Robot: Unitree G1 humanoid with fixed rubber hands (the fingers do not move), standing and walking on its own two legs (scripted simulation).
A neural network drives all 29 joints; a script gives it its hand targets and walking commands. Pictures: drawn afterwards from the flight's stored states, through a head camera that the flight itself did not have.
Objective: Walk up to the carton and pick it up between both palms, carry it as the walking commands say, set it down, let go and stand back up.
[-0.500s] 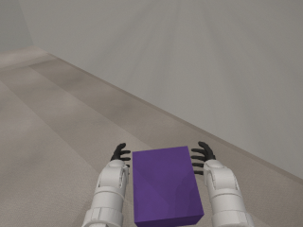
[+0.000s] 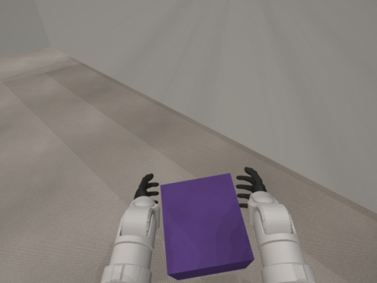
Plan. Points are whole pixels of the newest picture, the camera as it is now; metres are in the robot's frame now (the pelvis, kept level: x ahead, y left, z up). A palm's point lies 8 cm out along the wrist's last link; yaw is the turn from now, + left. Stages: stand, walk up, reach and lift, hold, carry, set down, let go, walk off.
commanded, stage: carry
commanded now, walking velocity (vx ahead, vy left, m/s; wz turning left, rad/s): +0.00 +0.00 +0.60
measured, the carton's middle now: (203, 227) +0.30 -0.01 -0.04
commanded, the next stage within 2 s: none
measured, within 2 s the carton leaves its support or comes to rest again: neither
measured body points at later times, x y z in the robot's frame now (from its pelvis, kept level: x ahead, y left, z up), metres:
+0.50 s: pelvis -0.05 -0.02 -0.02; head +0.07 +0.00 +0.42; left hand +0.29 +0.23 +0.06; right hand +0.38 -0.01 +0.06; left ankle -0.03 +0.09 -0.70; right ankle +0.01 -0.10 -0.73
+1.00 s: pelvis -0.06 -0.02 -0.01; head +0.06 +0.05 +0.41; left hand +0.17 +0.29 +0.03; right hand +0.32 +0.09 +0.04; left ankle -0.09 +0.07 -0.73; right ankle -0.02 -0.12 -0.73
